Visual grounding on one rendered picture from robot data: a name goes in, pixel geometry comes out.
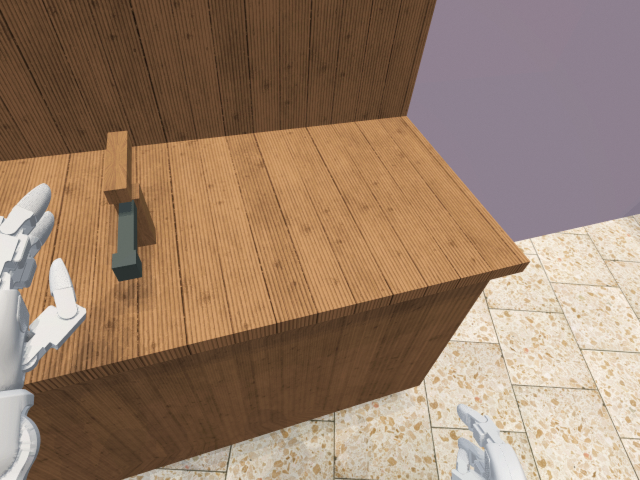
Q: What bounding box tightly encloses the robot right hand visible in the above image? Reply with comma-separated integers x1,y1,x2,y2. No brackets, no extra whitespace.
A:
451,404,527,480

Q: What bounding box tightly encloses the counter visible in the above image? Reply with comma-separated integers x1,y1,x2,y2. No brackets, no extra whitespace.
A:
0,0,530,480

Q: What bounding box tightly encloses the robot left forearm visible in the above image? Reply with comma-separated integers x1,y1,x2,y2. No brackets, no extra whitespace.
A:
0,389,41,480

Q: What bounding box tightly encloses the tap lever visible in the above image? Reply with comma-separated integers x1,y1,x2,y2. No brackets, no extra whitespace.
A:
112,200,142,282

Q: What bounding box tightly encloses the robot left hand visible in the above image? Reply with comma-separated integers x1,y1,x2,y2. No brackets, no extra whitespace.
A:
0,183,86,391

